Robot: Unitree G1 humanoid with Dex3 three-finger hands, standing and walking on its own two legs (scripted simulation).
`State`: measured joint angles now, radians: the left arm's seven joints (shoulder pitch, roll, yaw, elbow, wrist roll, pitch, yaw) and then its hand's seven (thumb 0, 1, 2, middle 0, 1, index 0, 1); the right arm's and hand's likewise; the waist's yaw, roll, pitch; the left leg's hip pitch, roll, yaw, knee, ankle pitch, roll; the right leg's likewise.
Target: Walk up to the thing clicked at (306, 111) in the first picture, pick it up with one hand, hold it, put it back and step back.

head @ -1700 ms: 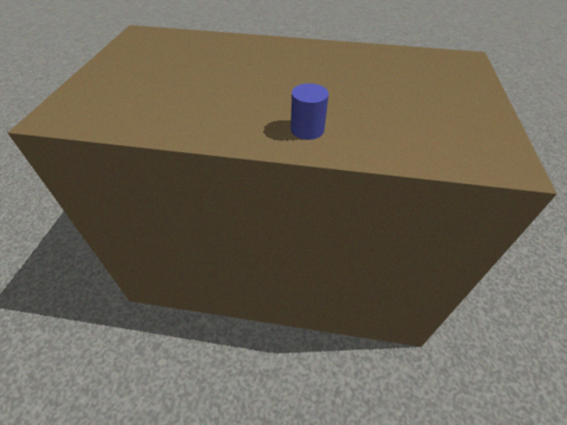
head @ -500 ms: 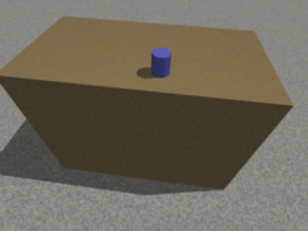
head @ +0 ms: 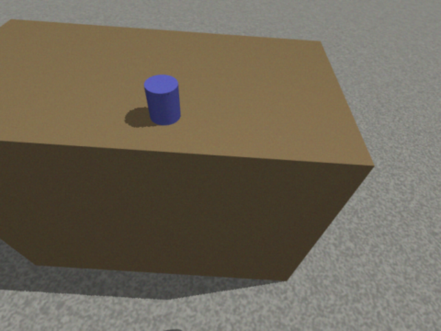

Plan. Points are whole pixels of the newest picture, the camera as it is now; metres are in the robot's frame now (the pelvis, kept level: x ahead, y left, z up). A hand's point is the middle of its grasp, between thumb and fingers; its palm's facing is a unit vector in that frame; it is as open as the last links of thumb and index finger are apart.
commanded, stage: walk up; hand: left
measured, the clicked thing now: (163, 100) +0.59 +0.16 +0.09
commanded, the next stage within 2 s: none
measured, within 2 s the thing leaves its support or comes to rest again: neither
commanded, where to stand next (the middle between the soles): +0.16 -0.04 m, yaw -1 degrees
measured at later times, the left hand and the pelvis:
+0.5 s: hand (144, 293) +0.22 +0.17 -0.13, palm faces -0.09 -0.90 -0.43, open 7.4 cm; pelvis +0.10 -0.09 -0.01, yaw -3 degrees
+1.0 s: hand (119, 329) +0.16 +0.21 -0.15, palm faces -0.03 -0.91 -0.41, open 7.4 cm; pelvis +0.08 -0.06 +0.00, yaw -1 degrees
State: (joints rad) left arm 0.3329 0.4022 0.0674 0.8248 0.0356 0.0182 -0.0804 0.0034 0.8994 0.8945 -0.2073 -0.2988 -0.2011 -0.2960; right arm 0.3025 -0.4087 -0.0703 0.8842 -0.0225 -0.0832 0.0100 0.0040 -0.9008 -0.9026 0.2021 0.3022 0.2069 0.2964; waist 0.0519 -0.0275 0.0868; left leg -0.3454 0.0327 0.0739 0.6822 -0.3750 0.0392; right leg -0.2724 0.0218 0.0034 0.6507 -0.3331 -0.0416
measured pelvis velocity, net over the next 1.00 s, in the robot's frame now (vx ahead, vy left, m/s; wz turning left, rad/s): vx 0.08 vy -0.06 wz -0.01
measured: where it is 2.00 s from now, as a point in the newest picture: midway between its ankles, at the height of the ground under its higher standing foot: outside the picture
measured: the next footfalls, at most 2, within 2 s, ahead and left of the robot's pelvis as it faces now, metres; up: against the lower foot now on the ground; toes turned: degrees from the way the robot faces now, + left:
right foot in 0.30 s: +0.15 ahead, -0.19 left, +0.00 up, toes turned -1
left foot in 0.68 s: +0.14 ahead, +0.06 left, +0.00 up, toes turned +0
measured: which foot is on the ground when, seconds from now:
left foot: down 0.00-0.32, up 0.34-0.66, down 0.68-1.00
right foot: down 0.00-0.00, up 0.02-0.28, down 0.30-1.00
